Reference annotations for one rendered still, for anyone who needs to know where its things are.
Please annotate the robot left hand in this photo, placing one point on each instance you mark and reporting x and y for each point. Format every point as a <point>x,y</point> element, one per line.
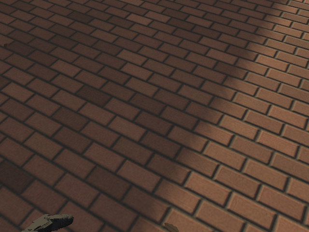
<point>47,223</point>

